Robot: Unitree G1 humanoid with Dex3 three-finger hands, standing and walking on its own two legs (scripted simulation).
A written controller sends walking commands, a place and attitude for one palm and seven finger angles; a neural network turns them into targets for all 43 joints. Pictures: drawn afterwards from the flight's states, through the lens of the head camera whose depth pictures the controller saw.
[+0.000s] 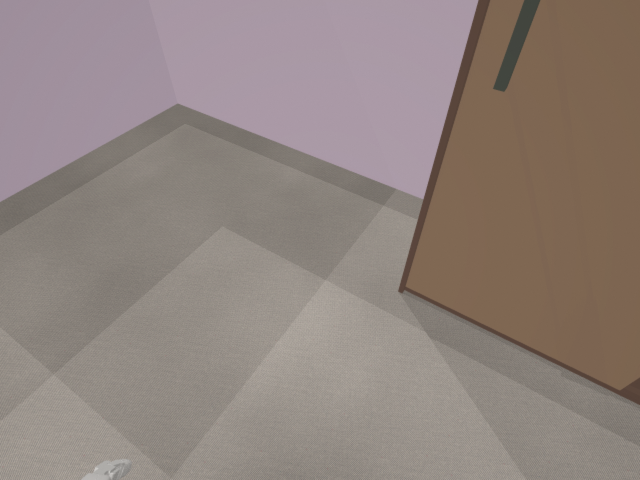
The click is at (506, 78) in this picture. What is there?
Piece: wardrobe's sliding door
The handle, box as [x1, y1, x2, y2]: [493, 0, 539, 91]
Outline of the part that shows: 539,0 524,0 493,88 504,91 507,86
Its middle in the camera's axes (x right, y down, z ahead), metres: +0.38 -0.39 +0.73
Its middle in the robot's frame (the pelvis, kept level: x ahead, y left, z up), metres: +0.85 -0.34 +0.21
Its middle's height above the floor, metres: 0.98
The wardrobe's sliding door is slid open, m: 0.00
